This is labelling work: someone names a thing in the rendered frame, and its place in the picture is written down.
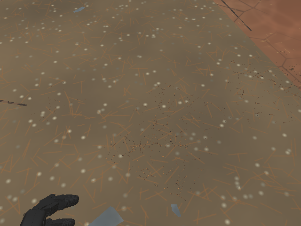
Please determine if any robot left hand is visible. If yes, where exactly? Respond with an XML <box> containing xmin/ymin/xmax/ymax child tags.
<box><xmin>20</xmin><ymin>194</ymin><xmax>79</xmax><ymax>226</ymax></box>

